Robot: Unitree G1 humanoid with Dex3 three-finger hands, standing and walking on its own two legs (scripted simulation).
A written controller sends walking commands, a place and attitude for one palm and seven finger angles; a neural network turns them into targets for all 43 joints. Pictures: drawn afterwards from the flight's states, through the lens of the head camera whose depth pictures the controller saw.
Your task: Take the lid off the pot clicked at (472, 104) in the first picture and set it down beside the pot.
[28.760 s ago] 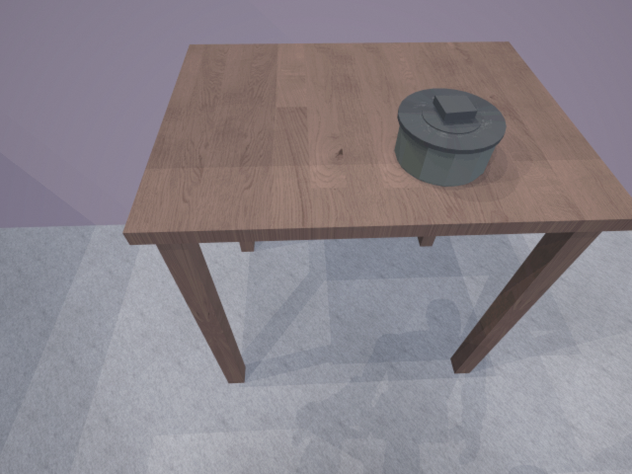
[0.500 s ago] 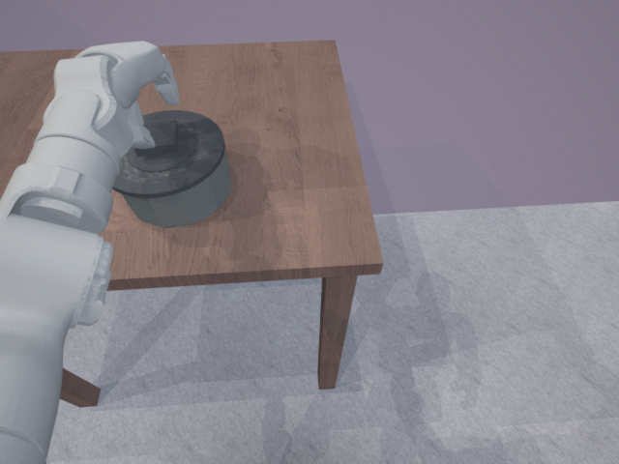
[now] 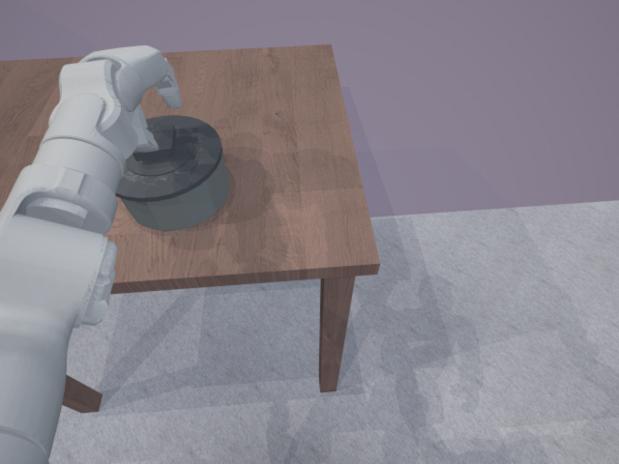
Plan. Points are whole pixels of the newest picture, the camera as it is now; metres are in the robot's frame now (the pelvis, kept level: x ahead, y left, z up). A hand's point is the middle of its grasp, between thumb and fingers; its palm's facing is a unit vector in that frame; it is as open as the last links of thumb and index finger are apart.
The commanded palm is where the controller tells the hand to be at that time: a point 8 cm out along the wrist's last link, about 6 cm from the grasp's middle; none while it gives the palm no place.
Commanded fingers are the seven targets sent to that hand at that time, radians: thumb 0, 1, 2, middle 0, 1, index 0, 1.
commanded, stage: move the open hand above the knob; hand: left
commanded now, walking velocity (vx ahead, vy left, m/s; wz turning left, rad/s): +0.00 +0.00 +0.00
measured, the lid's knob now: (155, 142) +0.53 +0.18 +0.13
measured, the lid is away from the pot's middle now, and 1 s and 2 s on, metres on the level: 0.00 0.00 0.00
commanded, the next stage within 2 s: lower the open fingers around the knob in 0.20 s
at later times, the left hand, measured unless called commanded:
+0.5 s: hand (133, 131) +0.50 +0.18 +0.18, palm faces -0.39 -0.08 -0.92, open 10.4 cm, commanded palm +0.49 +0.18 +0.23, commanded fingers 0.00 -0.17 1.11 -0.61 -0.49 -0.61 -0.49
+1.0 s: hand (146, 143) +0.50 +0.18 +0.15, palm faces -0.40 -0.07 -0.92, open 10.5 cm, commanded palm +0.50 +0.17 +0.20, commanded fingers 0.00 -0.17 1.11 -0.61 -0.49 -0.61 -0.49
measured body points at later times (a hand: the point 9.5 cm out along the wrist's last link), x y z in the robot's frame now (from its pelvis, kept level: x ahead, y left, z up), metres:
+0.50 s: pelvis +0.00 +0.00 +0.00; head +0.05 -0.01 +0.45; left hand +0.51 +0.18 +0.23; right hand +0.05 -0.28 -0.13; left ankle +0.01 +0.13 -0.73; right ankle -0.04 -0.16 -0.73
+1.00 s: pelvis +0.00 +0.00 +0.00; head +0.06 +0.00 +0.44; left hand +0.52 +0.18 +0.21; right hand +0.03 -0.27 -0.14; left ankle +0.01 +0.13 -0.73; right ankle -0.04 -0.16 -0.73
